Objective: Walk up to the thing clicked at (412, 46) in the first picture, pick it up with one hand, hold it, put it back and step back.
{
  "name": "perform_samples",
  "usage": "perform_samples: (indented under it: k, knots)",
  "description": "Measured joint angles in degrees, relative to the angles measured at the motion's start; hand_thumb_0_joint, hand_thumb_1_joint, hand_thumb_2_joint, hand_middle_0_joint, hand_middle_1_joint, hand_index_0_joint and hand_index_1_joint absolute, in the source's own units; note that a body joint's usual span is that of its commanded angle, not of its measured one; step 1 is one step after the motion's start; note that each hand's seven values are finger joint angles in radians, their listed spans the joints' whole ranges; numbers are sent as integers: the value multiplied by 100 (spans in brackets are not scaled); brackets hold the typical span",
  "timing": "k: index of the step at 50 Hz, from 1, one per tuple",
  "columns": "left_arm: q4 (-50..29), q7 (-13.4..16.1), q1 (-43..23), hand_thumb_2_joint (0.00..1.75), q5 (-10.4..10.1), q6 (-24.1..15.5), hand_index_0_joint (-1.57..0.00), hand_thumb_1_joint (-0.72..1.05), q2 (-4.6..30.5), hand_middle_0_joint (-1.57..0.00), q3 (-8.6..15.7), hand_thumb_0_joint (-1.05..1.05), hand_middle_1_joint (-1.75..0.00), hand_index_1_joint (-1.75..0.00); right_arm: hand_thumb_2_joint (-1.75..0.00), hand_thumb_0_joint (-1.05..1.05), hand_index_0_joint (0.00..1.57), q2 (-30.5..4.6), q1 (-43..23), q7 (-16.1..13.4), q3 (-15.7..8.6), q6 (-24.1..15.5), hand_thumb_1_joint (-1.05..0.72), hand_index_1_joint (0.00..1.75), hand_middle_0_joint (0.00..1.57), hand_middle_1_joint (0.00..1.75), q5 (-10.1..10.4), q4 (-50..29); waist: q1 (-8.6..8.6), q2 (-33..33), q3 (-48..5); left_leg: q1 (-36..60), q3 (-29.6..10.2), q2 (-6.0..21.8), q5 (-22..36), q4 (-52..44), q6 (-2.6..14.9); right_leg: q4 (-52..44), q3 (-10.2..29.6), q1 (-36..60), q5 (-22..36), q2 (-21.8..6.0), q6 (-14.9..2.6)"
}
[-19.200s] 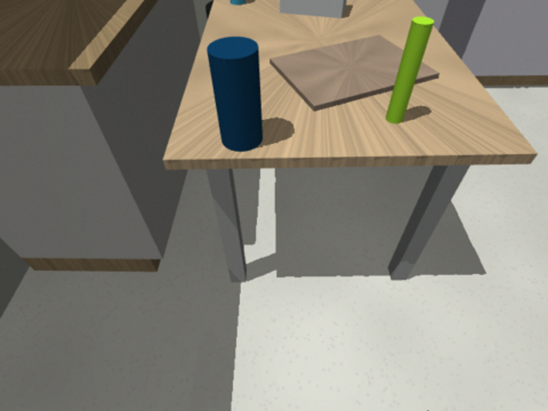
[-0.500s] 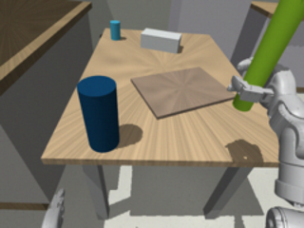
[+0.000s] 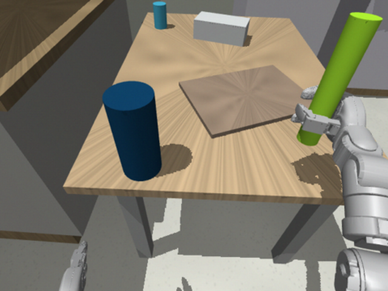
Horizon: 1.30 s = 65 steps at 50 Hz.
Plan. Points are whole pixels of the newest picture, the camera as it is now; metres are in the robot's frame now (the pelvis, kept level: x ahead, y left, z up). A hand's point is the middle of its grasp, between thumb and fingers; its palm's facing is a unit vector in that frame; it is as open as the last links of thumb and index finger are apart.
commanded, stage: crouch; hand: right
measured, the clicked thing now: (331, 89) +0.41 -0.20 +0.24
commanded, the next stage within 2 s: lower in 0.80 s
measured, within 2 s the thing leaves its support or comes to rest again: rests again in 1.74 s
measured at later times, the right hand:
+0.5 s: hand (302, 114) +0.46 -0.20 +0.15, palm faces +0.15 +0.99 -0.01, open 5.4 cm
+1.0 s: hand (298, 116) +0.48 -0.21 +0.13, palm faces +0.13 +0.99 +0.01, open 5.4 cm
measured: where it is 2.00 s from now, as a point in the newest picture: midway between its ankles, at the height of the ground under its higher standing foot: outside the picture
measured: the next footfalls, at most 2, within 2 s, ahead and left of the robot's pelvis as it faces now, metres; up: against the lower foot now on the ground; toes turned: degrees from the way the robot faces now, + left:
none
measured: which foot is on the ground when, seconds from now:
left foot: down 0.00-1.00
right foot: down 0.00-1.00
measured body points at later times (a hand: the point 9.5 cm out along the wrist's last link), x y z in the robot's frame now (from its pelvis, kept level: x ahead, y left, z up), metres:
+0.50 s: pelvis +0.01 -0.01 +0.00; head +0.03 +0.00 +0.45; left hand +0.15 +0.26 -0.08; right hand +0.44 -0.26 +0.15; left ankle +0.00 +0.13 -0.73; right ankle +0.04 -0.14 -0.73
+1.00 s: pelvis +0.02 -0.01 -0.01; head +0.05 -0.01 +0.44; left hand +0.16 +0.26 -0.08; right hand +0.46 -0.26 +0.13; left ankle +0.00 +0.13 -0.73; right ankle +0.04 -0.14 -0.73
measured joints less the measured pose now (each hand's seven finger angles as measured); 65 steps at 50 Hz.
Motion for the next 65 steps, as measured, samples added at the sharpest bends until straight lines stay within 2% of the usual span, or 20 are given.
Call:
perform_samples:
  k: [5, 15, 21, 27, 34, 41, 46, 52, 65]
  knots:
    - [-81, 74, 8, 7, 34, -19, -6, -55, -20, -6, -125, -1, -6, -5, -113, -3, 101, -56, -258, 29, 41, -668, -15, 114, 100, 110, -74, 654, 67, 82, -29, -118, -19, -14, -8, 33, -5, 52, -17, -118, -26, -15, -3]
    - [-292, 9, -19, 6, 66, 14, -6, -54, -52, -7, -140, -1, -6, -5, -113, -3, 101, -249, -600, 179, -91, -1613, -15, 114, 100, 111, -200, 1873, 188, 134, -128, -296, -69, -23, -10, 35, -23, 87, -66, -291, -65, -28, -20]
    - [-317, -40, 36, 6, 62, 121, -6, -54, -97, -7, -153, -1, -6, -5, -113, -3, 101, -377, -682, 313, -138, -2051, -15, 114, 100, 111, -199, 2270, 199, 183, -85, -457, -78, -28, -14, 62, -27, 134, -74, -457, -84, -33, -24]
    - [-375, 34, -12, 6, 46, 271, -6, -54, -49, -7, -174, -1, -6, -5, -114, -3, 101, -420, -738, 442, -99, -2390, -15, 114, 100, 111, -186, 2470, 224, 206, -89, -573, -89, -26, -26, 82, -41, 193, -83, -588, -120, -32, -39]
    - [-523, 52, -23, 6, 38, 377, -6, -54, -38, -7, -208, -1, -6, -5, -113, -3, 100, -445, -815, 496, -145, -2679, -15, 114, 99, 111, -176, 2863, 282, 244, -242, -605, -105, -37, -66, 74, -47, 234, -100, -635, -193, -45, -44]
    - [-587, -20, 17, 6, 45, 570, -6, -54, -55, -7, -122, -1, -5, -5, -113, -3, 100, -531, -741, 473, -224, -2802, -15, 114, 99, 111, -225, 2894, 298, 211, -187, -700, -113, -50, -102, 134, -53, 333, -105, -743, -254, -60, -50]
    - [-661, 6, 18, 6, 24, 615, -6, -54, -55, -7, -205, -1, -5, -5, -113, -3, 100, -552, -855, 570, -165, -2967, -16, 115, 99, 111, -177, 3012, 289, 249, -177, -793, -91, -60, -123, 188, -47, 404, -80, -853, -277, -68, -43]
    - [-670, -19, -20, 6, 43, 637, -6, -55, -25, -7, -134, -1, -5, -5, -112, -3, 100, -570, -854, 622, -235, -3066, -16, 115, 99, 111, -171, 3320, 349, 222, -276, -878, -94, -71, -159, 245, -47, 482, -81, -945, -326, -80, -43]
    - [-1065, -49, 26, 7, 91, 699, -5, -55, -21, -7, -201, -1, -5, -5, -112, -3, 100, -610, -674, 648, -374, -3556, -16, 114, 99, 111, -261, 3443, 497, 345, -214, -1403, -101, -115, -287, 685, -43, 926, -69, -1468, -460, -121, -39]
